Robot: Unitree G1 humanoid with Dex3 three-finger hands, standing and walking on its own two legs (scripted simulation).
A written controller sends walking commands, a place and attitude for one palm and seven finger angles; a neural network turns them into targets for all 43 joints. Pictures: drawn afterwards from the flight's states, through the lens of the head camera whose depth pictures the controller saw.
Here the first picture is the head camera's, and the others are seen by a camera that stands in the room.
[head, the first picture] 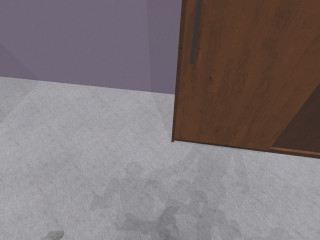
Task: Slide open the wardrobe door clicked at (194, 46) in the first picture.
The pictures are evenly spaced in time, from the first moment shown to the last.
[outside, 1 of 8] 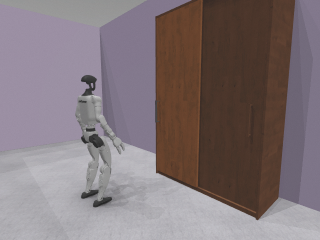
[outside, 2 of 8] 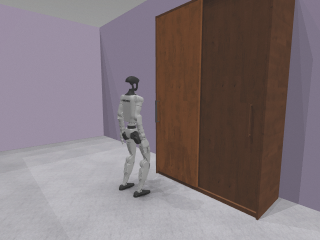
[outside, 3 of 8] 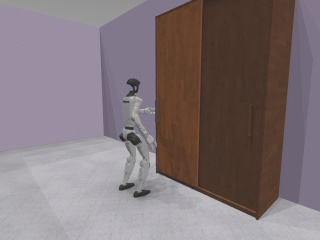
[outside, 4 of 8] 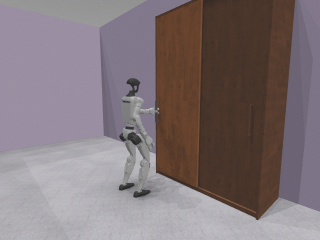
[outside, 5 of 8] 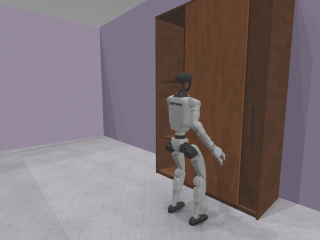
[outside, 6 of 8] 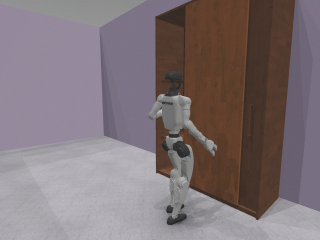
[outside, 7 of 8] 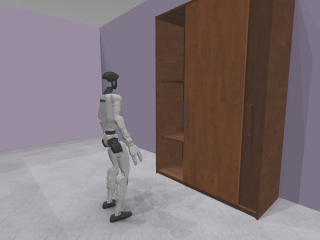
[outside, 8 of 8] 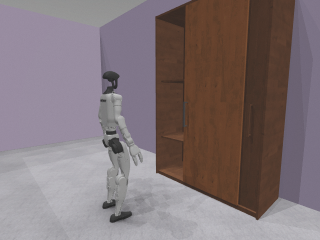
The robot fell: no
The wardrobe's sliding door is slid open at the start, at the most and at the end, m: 0.00 0.48 0.48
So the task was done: yes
